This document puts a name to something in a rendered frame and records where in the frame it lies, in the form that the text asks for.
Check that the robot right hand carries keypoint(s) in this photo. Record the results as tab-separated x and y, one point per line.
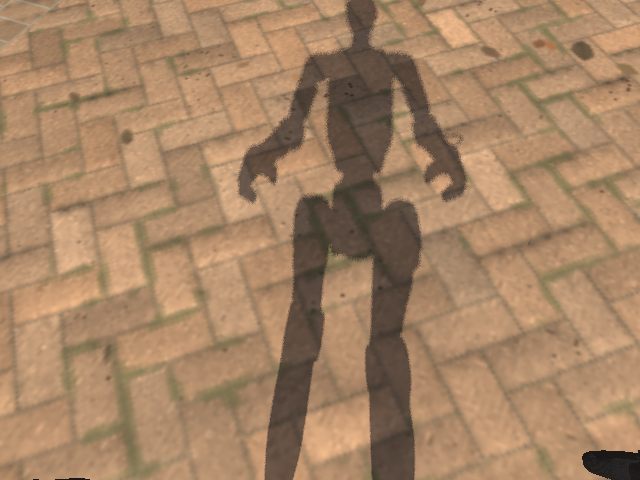
615	465

